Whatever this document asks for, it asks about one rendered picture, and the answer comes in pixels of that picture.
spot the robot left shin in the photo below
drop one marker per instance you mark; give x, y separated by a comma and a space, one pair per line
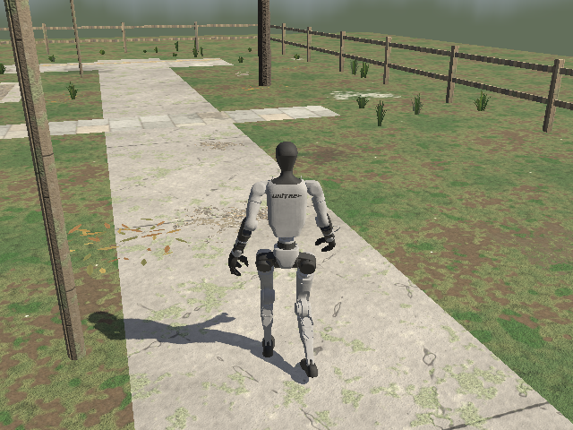
266, 319

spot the robot left hand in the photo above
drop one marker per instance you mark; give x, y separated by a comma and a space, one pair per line
232, 263

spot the right robot forearm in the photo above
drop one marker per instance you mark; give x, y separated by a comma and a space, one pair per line
328, 231

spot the right robot upper arm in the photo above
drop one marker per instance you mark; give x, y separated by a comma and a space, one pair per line
314, 189

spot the left robot forearm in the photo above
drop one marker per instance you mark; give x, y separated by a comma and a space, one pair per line
241, 241

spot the left robot upper arm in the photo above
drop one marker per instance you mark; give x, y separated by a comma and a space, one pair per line
254, 203

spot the left robot thigh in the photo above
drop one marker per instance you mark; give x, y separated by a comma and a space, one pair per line
265, 267

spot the robot right hand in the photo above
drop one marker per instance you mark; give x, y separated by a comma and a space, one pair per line
328, 247

